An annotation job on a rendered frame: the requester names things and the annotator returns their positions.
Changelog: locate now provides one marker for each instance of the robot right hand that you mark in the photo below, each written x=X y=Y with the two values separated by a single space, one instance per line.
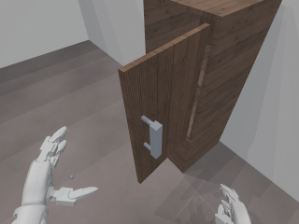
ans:
x=237 y=212

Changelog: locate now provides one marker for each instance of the handle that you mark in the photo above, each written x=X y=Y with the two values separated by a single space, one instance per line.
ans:
x=155 y=137

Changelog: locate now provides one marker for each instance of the robot left hand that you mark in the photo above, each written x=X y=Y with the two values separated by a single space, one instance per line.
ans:
x=37 y=187

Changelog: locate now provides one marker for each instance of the cupboard door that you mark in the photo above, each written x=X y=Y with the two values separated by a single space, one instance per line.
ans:
x=161 y=86

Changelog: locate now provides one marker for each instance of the robot left forearm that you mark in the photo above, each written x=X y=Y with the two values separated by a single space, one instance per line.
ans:
x=31 y=213

